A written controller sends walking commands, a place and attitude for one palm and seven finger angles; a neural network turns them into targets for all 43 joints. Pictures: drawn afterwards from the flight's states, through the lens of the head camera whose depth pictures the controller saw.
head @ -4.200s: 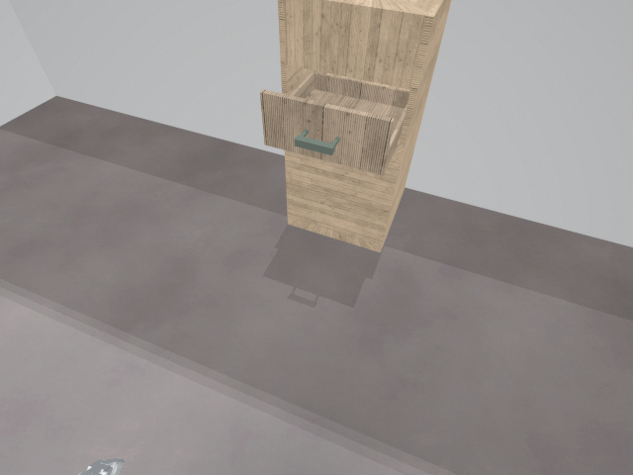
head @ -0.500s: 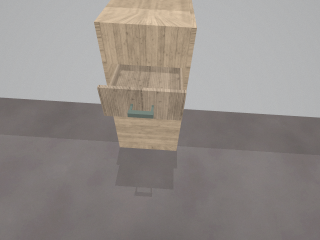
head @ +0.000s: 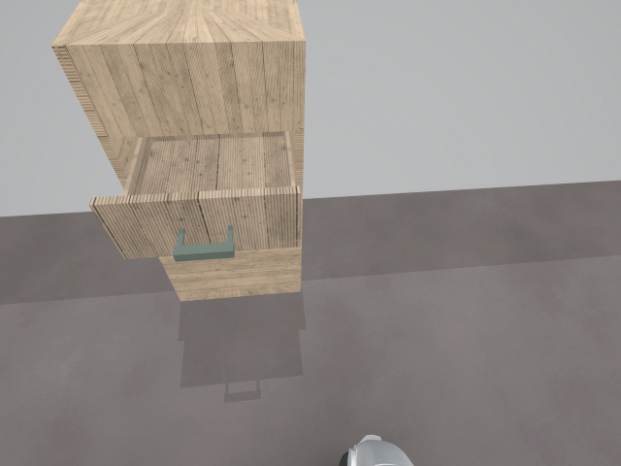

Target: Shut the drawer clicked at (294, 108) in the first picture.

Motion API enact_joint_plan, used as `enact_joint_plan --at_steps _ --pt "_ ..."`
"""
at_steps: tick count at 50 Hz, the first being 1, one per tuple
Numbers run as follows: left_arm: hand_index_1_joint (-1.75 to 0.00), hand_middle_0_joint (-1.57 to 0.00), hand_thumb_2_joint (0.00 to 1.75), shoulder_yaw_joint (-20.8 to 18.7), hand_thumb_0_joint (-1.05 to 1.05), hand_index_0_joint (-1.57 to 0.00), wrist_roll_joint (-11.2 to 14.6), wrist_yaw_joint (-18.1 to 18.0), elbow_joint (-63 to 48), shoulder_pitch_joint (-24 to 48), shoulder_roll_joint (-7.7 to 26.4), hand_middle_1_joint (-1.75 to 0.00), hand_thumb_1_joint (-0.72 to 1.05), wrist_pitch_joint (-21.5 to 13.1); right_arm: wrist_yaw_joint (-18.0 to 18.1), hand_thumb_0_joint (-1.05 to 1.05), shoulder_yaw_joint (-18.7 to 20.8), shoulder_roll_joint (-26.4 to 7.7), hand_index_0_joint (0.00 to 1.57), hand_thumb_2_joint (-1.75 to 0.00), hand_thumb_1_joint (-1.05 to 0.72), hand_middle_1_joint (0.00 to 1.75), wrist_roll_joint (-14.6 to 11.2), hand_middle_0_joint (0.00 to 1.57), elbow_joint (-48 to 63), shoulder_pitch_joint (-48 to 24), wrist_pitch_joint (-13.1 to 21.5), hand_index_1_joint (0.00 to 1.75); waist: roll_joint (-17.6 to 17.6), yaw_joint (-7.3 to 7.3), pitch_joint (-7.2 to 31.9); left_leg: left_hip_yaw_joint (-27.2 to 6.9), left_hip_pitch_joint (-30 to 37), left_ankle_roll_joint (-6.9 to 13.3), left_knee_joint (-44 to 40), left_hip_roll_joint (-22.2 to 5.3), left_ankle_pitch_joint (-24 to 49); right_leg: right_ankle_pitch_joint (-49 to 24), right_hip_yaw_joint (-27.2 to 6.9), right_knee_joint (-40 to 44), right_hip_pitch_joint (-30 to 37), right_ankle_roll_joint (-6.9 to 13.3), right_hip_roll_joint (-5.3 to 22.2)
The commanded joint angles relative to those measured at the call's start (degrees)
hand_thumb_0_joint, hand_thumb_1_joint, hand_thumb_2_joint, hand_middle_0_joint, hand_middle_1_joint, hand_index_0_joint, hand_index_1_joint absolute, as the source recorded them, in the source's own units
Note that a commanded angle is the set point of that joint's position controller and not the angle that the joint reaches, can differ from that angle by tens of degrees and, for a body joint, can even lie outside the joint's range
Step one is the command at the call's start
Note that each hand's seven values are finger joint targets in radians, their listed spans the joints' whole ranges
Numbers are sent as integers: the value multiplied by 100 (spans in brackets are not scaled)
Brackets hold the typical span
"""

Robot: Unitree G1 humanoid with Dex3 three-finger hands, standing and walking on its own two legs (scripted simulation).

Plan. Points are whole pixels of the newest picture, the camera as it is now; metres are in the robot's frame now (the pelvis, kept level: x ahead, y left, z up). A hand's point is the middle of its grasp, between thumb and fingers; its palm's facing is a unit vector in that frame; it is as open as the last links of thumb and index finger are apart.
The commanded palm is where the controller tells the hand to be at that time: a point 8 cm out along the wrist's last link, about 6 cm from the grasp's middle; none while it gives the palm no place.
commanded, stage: take the last steps up to it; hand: left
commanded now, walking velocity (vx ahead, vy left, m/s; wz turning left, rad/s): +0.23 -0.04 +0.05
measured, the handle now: (205, 242) +0.54 +0.20 -0.14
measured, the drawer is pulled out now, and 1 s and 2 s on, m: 0.19 0.19 0.19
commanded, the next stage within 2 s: come to a stop and stand still in 0.22 s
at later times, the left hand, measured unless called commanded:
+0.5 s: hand out of the picture +0.10 +0.10 -0.17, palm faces +0.13 -0.98 -0.17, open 7.3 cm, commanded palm none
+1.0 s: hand out of the picture +0.11 +0.14 -0.17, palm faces +0.07 -0.98 -0.20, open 7.4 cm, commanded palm none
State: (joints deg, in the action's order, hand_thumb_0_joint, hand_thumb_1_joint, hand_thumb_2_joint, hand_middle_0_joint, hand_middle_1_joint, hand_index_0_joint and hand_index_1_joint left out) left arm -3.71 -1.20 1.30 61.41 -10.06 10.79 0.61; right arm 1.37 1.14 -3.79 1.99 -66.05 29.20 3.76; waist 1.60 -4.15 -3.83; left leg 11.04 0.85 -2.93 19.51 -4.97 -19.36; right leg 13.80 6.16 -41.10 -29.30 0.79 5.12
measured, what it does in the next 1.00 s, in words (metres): walks ahead: right foot, then left foot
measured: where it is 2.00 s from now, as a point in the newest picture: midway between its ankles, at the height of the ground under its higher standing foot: outside the picture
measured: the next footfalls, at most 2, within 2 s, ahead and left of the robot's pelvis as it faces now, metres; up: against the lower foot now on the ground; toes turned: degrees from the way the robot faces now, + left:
right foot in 0.06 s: +0.18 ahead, -0.08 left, +0.00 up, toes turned +1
left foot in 0.56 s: +0.19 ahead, +0.08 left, +0.00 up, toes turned +5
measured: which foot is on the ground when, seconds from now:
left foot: down 0.00-0.06, up 0.08-0.54, down 0.56-1.00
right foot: up 0.00-0.04, down 0.06-1.00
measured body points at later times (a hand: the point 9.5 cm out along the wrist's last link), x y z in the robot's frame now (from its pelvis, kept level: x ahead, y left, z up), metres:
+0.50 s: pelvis +0.12 -0.06 +0.00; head +0.13 -0.07 +0.45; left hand +0.10 +0.15 -0.15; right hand +0.22 -0.28 -0.15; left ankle +0.16 +0.08 -0.71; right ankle +0.12 -0.11 -0.74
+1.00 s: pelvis +0.11 -0.03 +0.01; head +0.11 -0.03 +0.46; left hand +0.11 +0.20 -0.16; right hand +0.13 -0.26 -0.15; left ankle +0.15 +0.08 -0.74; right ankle +0.12 -0.12 -0.74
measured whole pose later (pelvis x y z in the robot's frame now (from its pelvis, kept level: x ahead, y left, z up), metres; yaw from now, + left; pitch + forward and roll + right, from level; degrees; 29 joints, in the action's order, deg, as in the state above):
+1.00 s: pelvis +0.11 -0.03 +0.01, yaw +1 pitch -2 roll +0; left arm -0.9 -0.6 -2.0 63.8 -16.5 9.6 -0.1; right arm 1.6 0.6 -9.0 0.8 -64.4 13.8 -0.5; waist 0.6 0.3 -0.9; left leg 6.3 -12.4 0.7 22.5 -1.9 -8.1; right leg 12.3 9.3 -23.2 -9.2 2.9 0.3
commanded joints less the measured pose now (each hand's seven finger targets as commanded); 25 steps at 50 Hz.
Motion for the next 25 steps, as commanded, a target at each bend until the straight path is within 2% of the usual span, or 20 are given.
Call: enact_joint_plan --at_steps 1,2,3,4,5,6,7,8,9,10,11,14,15,16,19,21,22,25 --pt "-30 -20 90 -93 0 -20 -13 20 -172 -619 199 -30 90 -312 55 0 244 -1042 20 -90 -90 30 -44 20 93 128 -4 30 -819 629 174 -465 -952 785 711 -981 2651 -372 326 1123 1931 185 -404" --pt "-30 -20 90 -195 0 -20 -35 -24 100 -1461 558 -30 90 -382 8 0 247 -955 20 -90 -90 30 -102 20 105 95 8 30 -173 1011 700 -304 -1742 600 1865 -731 1977 -341 -235 1267 3329 334 45" --pt "-30 -20 90 -356 0 -20 -40 -114 225 -2112 1247 -30 90 -423 -32 0 153 -542 20 -90 -90 30 -181 20 249 349 -2 30 1591 1144 1445 -5 -3107 332 3749 74 -1128 -4 -2386 1933 4520 787 1732" --pt "-30 -20 90 -323 0 -20 87 -151 251 -2255 1408 -30 90 -394 -25 0 138 -742 20 -90 -90 30 -168 20 413 -7 -87 30 1435 1101 1434 -793 -3332 417 4879 191 -1648 -56 -3189 2649 4006 940 2078" --pt "-30 -20 90 -286 0 -20 92 -193 121 -1675 1195 -30 90 -365 -31 0 223 -758 20 -90 -90 30 -163 20 398 1 -135 30 980 836 1019 -987 -3282 494 5306 -30 -1110 500 -2793 2853 3323 936 1990" --pt "-30 -20 90 -242 0 -20 84 -192 -33 -1153 921 -30 90 -369 -48 0 243 -623 20 -90 -90 30 -141 20 361 -261 -141 30 910 774 554 -1013 -3345 476 5470 -215 -663 736 -2505 2990 2543 856 1831" --pt "-30 -20 90 -123 0 -20 84 -209 -117 -769 580 -30 90 -389 -49 0 239 -619 20 -90 -90 30 -101 20 322 -360 -157 30 497 559 170 -1053 -3254 441 5391 -354 -200 341 -1913 3000 1998 775 1608" --pt "-30 -20 90 -29 0 -20 80 -221 -164 -574 306 -30 90 -425 -52 0 234 -535 20 -90 -90 30 -74 20 260 -299 -209 30 338 395 -33 -1036 -3019 396 5193 -426 106 -250 -1251 3040 1535 669 1385" --pt "-30 -20 90 28 0 -20 54 -234 -159 -571 122 -30 90 -464 -51 0 213 -439 20 -90 -90 30 -55 20 212 -209 -245 30 245 286 -28 -988 -2880 344 5002 -394 258 -902 -901 3038 1412 651 1234" --pt "-30 -20 90 56 0 -20 41 -246 -119 -663 95 -30 90 -505 -58 0 220 -382 20 -90 -90 30 -54 20 170 -96 -265 30 212 228 85 -945 -2830 314 4825 -334 342 -1595 -669 2972 1517 661 1104" --pt "-30 -20 90 62 0 -20 26 -258 -114 -711 25 -30 90 -533 -54 0 219 -372 20 -90 -90 30 -40 20 162 -67 -299 30 234 169 107 -923 -2821 264 4705 -347 402 -1979 -498 2954 1475 694 1095" --pt "-30 -20 90 79 0 -20 25 -266 -122 -857 28 -30 90 -553 -66 0 220 -459 20 -90 -90 30 -25 20 273 -334 -355 30 216 199 206 -881 -3002 170 4263 -329 479 -2262 -376 2958 1813 800 1066" --pt "-30 -20 90 88 0 -20 20 -272 -96 -980 51 -30 90 -559 -78 0 228 -468 20 -90 -90 30 -32 20 354 -526 -356 30 160 254 173 -853 -3057 162 4064 -321 499 -2326 -452 2976 1849 857 1081" --pt "-30 -20 90 93 0 -20 22 -276 -99 -932 75 -30 90 -556 -83 0 216 -494 20 -90 -90 30 -39 20 409 -663 -368 30 150 225 138 -874 -3092 140 3879 -337 517 -2329 -423 3005 1865 901 1105" --pt "-30 -20 90 163 0 -20 20 -293 -101 -889 101 -30 90 -475 -31 0 109 -535 20 -90 -90 30 -102 20 482 -1041 -412 30 73 287 136 -894 -2668 52 2791 -247 400 -3181 -407 2772 1921 838 1074" --pt "-30 -20 90 159 0 -20 3 -330 -37 -1025 225 -30 90 -410 -10 0 78 -569 20 -90 -90 30 -134 20 552 -1312 -420 30 49 426 209 -821 -2418 35 2269 -90 264 -3958 -514 2492 2134 826 1132" --pt "-30 -20 90 146 0 -20 4 -345 4 -1077 310 -30 90 -374 -1 0 74 -619 20 -90 -90 30 -144 20 593 -1416 -436 30 160 458 293 -828 -2307 46 2075 -36 181 -4170 -561 2353 2238 832 1155" --pt "-30 -20 90 107 0 -20 4 -377 43 -1080 432 -30 90 -274 27 0 103 -737 20 -90 -90 30 -179 20 680 -1589 -472 30 375 474 268 -858 -1763 91 1421 20 377 -3786 -646 2084 1998 848 1152"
